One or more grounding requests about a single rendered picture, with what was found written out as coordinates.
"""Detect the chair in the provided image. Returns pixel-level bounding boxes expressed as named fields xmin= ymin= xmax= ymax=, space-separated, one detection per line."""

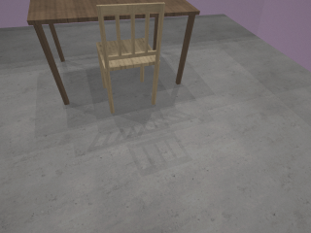
xmin=96 ymin=2 xmax=165 ymax=114

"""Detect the table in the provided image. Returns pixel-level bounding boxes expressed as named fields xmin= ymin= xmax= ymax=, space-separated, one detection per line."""
xmin=27 ymin=0 xmax=200 ymax=105

